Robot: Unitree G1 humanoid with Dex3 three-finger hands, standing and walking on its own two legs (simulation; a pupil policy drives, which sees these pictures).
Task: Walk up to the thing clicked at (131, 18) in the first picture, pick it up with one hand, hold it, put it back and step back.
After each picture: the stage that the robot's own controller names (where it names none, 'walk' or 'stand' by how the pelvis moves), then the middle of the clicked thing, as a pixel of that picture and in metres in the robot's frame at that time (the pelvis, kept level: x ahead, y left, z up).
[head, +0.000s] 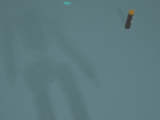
stand; (129, 19) +1.78 -0.58 -0.66
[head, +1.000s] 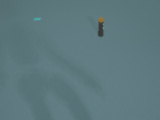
walk; (101, 27) +1.71 -0.10 -0.62
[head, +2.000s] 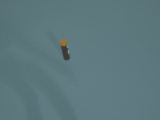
walk; (65, 50) +1.15 +0.28 -0.65
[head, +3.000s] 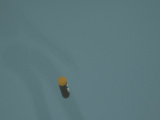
walk; (64, 88) +0.72 +0.24 -0.65
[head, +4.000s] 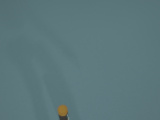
walk; (63, 116) +0.50 +0.18 -0.65
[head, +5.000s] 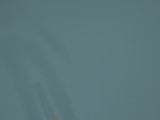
stand; out of the picture +0.40 +0.19 -0.65
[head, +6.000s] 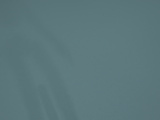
stand; out of the picture +0.39 +0.18 -0.66
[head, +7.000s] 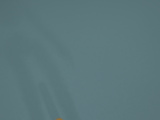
stand; out of the picture +0.41 +0.19 -0.66
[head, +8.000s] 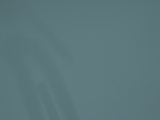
stand; out of the picture +0.39 +0.19 -0.66
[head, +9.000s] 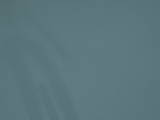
go down; out of the picture +0.39 +0.18 -0.66
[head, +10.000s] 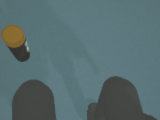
go down; (18, 46) +0.47 +0.23 -0.25
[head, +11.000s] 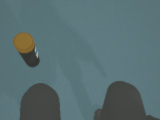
approach; (28, 52) +0.48 +0.22 -0.25
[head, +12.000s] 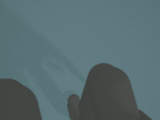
close in; out of the picture +0.46 +0.27 -0.16
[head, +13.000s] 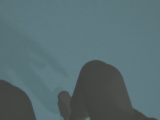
close; out of the picture +0.46 +0.28 -0.16
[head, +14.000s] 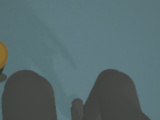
lift; out of the picture +0.34 +0.25 -0.14
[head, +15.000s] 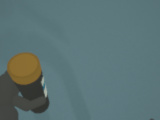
lift; (33, 88) +0.31 +0.17 +0.04
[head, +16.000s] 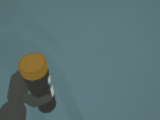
hold; (41, 87) +0.32 +0.15 +0.05
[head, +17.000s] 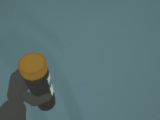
hold; (40, 86) +0.32 +0.16 +0.04
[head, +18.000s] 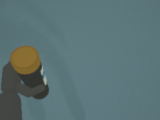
crouch; (34, 77) +0.36 +0.17 +0.00
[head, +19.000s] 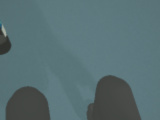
lower; out of the picture +0.49 +0.23 -0.04
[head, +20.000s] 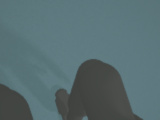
lower; out of the picture +0.46 +0.28 -0.15
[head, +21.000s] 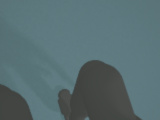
lower; out of the picture +0.46 +0.28 -0.16
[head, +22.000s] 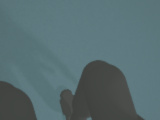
lower; out of the picture +0.45 +0.28 -0.16
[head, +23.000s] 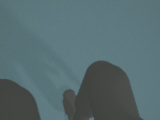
lower; out of the picture +0.44 +0.27 -0.16
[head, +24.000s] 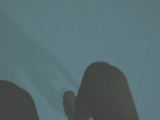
draw back; out of the picture +0.45 +0.24 -0.16
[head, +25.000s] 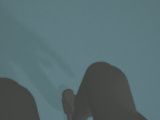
stand; out of the picture +0.45 +0.25 -0.17
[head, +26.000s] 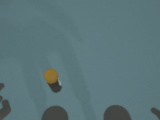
walk; (53, 82) +0.45 +0.17 -0.43
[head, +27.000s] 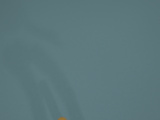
stand; out of the picture +0.40 +0.15 -0.60
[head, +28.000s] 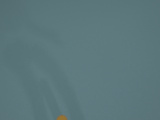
stand; out of the picture +0.40 +0.15 -0.60
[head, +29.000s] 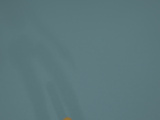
stand; out of the picture +0.41 +0.14 -0.64
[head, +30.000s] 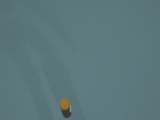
walk; (65, 108) +0.45 +0.13 -0.64
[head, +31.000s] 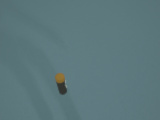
walk; (61, 84) +0.63 +0.20 -0.62
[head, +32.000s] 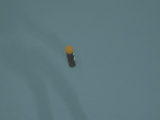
walk; (70, 57) +0.95 +0.22 -0.64
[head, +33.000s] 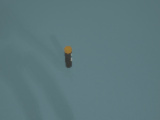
stand; (68, 57) +1.05 +0.16 -0.64
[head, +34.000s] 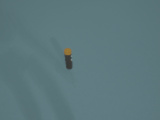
stand; (68, 59) +1.06 +0.17 -0.66
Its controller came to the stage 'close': yes
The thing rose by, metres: 0.69
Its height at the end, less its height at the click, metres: +0.00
